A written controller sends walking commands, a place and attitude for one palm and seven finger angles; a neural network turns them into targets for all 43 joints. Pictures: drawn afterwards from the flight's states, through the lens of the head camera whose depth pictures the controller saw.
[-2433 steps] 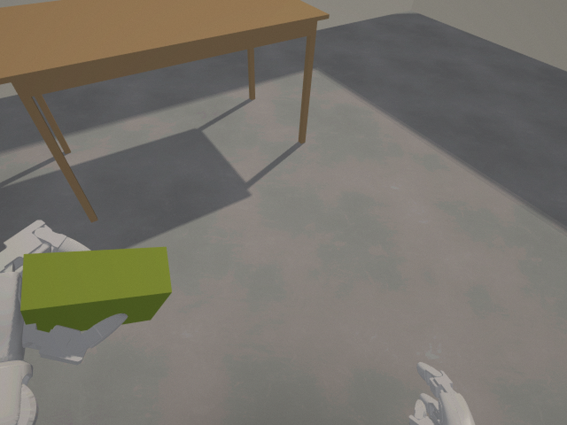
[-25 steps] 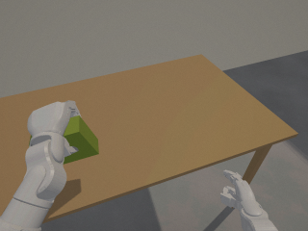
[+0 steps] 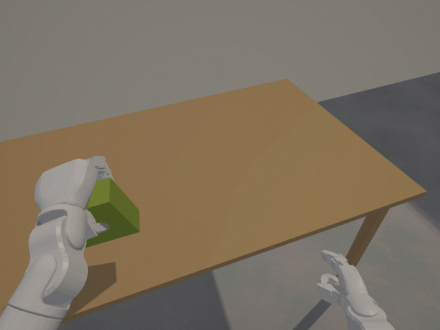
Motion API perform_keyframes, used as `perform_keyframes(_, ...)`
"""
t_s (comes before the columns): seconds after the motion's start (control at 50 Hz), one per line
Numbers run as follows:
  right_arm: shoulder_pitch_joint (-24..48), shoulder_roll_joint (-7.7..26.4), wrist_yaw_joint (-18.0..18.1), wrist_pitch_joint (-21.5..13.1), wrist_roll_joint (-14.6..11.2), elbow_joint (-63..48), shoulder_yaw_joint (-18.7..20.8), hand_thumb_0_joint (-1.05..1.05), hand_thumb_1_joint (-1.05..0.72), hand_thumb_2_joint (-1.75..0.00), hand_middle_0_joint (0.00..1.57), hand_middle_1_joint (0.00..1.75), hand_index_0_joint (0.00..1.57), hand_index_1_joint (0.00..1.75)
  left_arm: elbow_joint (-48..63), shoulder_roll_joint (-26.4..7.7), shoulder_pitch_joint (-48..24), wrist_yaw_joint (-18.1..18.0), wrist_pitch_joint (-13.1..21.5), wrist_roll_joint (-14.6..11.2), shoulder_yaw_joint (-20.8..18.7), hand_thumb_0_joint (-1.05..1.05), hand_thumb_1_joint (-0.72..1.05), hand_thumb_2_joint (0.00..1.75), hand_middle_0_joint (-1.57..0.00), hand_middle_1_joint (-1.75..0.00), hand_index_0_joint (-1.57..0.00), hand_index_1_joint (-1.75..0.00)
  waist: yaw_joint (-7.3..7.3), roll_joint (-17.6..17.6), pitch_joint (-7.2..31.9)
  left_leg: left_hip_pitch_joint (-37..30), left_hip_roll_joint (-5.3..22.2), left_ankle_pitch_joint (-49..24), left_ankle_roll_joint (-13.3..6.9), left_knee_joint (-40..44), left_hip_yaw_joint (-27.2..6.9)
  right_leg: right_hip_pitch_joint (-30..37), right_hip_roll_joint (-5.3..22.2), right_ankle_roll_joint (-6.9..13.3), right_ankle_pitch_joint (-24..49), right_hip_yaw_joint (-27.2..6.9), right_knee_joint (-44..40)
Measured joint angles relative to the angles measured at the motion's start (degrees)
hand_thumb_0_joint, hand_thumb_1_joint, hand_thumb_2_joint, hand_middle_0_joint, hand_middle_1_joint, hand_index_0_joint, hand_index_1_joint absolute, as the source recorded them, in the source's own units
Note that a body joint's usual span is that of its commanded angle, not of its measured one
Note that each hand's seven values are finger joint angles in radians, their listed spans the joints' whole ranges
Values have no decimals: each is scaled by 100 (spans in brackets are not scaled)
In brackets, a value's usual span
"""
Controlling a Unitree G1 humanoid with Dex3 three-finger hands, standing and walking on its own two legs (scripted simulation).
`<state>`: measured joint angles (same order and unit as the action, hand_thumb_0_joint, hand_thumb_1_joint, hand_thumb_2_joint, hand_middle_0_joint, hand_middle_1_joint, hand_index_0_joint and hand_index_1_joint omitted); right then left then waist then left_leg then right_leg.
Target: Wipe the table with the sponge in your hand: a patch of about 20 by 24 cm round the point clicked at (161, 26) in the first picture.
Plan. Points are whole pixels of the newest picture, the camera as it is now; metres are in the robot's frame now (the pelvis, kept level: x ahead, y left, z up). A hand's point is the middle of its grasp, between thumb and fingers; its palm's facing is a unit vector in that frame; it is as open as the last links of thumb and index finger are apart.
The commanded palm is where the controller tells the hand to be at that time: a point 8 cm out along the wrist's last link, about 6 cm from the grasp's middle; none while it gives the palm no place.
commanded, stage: bring the sponge back beside the body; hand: left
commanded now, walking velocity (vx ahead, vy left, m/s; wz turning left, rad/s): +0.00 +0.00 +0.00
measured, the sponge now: (100, 220) +0.26 +0.28 +0.08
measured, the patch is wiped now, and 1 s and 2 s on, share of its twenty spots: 1.00 1.00 1.00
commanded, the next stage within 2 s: step back with the hand held close in 1.24 s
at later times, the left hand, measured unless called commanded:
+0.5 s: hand (70, 223) +0.22 +0.29 +0.13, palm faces +0.16 -0.18 -0.97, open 9.4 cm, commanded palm +0.18 +0.29 +0.19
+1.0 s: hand (56, 254) +0.18 +0.30 +0.11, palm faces +0.11 -0.19 -0.97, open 9.4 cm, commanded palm +0.14 +0.29 +0.18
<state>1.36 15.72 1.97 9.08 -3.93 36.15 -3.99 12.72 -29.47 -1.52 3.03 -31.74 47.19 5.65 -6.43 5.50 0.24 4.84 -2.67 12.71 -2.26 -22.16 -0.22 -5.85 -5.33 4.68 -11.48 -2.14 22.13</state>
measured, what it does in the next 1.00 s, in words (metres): stands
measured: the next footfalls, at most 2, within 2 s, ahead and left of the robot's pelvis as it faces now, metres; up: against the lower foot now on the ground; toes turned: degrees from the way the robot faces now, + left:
none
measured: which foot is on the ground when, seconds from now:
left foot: down 0.00-1.00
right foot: down 0.00-1.00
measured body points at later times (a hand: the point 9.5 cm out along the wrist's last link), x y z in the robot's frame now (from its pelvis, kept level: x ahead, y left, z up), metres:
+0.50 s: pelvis +0.00 +0.01 +0.00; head -0.03 -0.03 +0.45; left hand +0.21 +0.30 +0.18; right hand +0.27 -0.18 -0.06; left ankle +0.00 +0.10 -0.74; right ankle +0.01 -0.07 -0.74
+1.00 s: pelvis -0.01 +0.01 +0.00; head -0.04 -0.02 +0.45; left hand +0.17 +0.30 +0.16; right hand +0.26 -0.17 -0.06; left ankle +0.00 +0.10 -0.74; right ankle +0.01 -0.07 -0.74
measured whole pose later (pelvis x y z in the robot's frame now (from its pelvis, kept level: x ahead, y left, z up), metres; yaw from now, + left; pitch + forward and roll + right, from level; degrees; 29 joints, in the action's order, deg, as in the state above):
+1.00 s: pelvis -0.01 +0.01 +0.00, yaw +1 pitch -6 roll -1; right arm 0.5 15.4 2.1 7.7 -3.0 34.9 -3.8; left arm 22.3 -29.4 17.7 1.1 -27.8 45.7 1.1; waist -7.3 5.8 -0.4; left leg 4.6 -3.0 13.2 -3.2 -24.1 -0.7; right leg -4.4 -5.0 3.7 -11.1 -1.8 21.9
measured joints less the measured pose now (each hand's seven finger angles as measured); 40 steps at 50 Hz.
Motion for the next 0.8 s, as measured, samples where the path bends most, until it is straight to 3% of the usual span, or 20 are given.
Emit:
perform_keyframes(0.14, 113, -16, -11, -18, -12, -87, -23, 1, -90, -90, 20, 30, 20, 30, 133, 38, 266, 28, -196, -65, -148, -1, -48, 106, -78, -141, -83, -139, 8, 18, 33, 45, -4, 23, -15, -40, -29, -8, 4, -18, 1, 25, -26)
perform_keyframes(0.36, 110, -34, 7, -7, 64, -134, -29, 1, -90, -90, 20, 30, 20, 30, 639, 0, 863, -10, 67, -78, -105, -1, -48, 106, -78, -141, -83, -139, -60, -18, 0, -64, -22, 67, -43, -59, -34, 115, 18, -39, -35, 22, -31)
perform_keyframes(0.58, 52, -33, -33, 43, 47, -147, -50, 1, -90, -90, 20, 30, 20, 30, 742, 26, 1214, -35, -21, -157, -314, -1, -48, 106, -78, -141, -83, -139, -36, 24, -8, -20, -38, 43, -73, -78, -17, 74, 35, -74, -3, 6, -23)
perform_keyframes(0.8, -101, -49, -23, -30, 105, -114, -5, 1, -90, -90, 20, 30, 20, 30, 1045, -74, 1779, -182, 376, -120, -385, -1, -48, 106, -78, -141, -83, -139, -90, -5, -40, -62, -31, 72, -83, -153, -14, 142, 25, -82, -3, 4, -4)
